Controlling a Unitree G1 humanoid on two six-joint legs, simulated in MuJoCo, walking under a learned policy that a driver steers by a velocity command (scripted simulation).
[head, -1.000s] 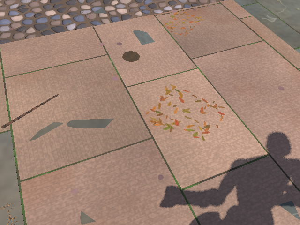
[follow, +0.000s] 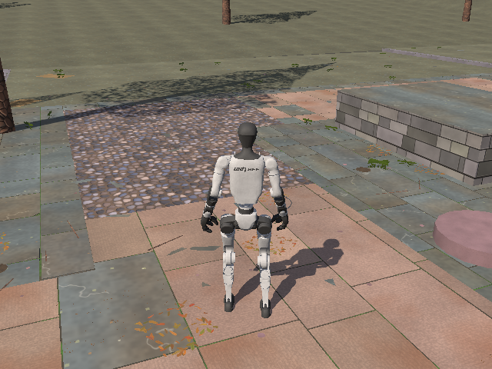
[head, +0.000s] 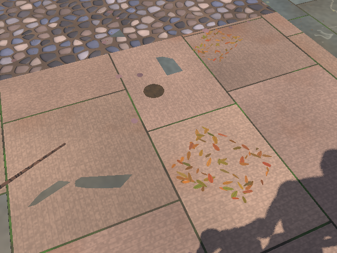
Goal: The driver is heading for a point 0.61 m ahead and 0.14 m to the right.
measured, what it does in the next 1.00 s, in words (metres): walks ahead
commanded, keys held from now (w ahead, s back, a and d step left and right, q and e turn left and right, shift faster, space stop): no key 0.50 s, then w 0.50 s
